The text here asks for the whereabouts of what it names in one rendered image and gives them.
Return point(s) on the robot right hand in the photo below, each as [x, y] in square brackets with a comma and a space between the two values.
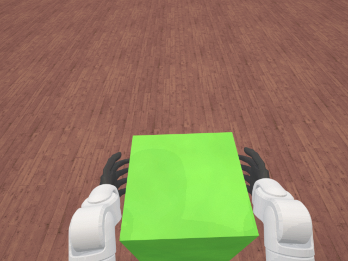
[257, 169]

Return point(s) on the robot left hand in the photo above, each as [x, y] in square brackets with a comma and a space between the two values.
[110, 173]

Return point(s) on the carton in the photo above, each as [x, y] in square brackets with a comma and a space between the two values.
[186, 199]

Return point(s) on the right robot forearm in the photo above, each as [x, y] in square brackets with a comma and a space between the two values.
[288, 231]

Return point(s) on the left robot forearm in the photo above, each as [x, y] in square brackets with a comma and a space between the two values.
[92, 227]

